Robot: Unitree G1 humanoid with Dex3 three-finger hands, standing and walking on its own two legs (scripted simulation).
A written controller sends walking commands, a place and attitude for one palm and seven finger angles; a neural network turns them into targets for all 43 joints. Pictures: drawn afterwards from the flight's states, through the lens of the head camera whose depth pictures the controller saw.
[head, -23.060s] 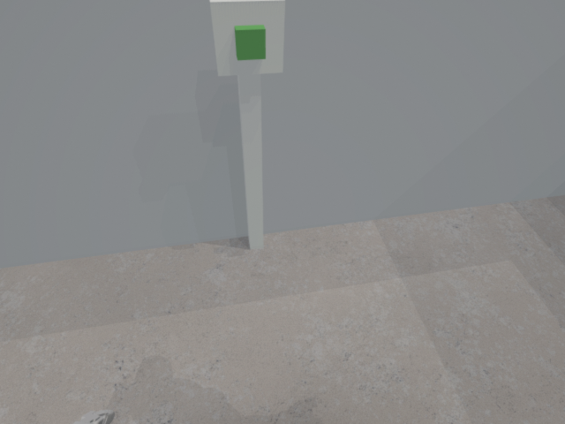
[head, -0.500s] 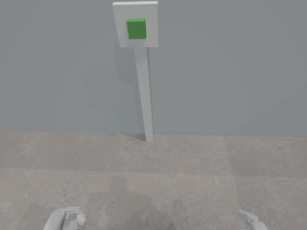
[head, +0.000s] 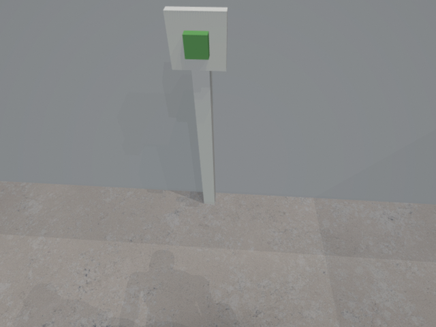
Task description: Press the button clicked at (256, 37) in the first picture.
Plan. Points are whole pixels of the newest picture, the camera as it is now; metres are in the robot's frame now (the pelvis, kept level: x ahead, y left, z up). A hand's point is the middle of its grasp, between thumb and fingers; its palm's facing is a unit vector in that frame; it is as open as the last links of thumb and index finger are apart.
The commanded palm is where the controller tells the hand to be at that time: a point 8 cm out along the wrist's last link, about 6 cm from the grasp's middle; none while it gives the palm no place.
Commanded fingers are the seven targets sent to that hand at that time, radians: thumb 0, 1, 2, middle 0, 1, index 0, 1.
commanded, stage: let the arm hang, fingers relaxed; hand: left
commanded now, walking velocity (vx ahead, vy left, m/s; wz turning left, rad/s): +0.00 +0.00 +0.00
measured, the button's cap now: (196, 44) +0.81 +0.10 +0.13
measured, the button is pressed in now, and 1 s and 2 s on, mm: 0 0 0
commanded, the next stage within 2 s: stand and wait in 0.40 s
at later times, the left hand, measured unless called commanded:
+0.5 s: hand out of the picture +0.02 +0.16 -0.17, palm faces +0.01 -0.98 -0.19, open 7.3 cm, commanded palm none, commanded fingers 0.00 0.90 0.90 -0.20 -0.30 -0.20 -0.30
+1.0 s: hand out of the picture +0.06 +0.17 -0.17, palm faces -0.01 -0.97 -0.22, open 7.3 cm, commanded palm none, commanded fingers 0.00 0.90 0.90 -0.20 -0.30 -0.20 -0.30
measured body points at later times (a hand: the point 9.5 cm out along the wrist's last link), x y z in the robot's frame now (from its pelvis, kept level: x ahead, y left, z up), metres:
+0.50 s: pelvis +0.02 -0.01 +0.00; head +0.04 -0.01 +0.45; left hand +0.02 +0.21 -0.16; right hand +0.00 -0.22 -0.16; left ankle +0.05 +0.10 -0.74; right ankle +0.02 -0.11 -0.74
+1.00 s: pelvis +0.04 -0.01 +0.01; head +0.05 -0.02 +0.46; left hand +0.06 +0.23 -0.15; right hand +0.05 -0.25 -0.15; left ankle +0.05 +0.10 -0.74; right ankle +0.02 -0.11 -0.74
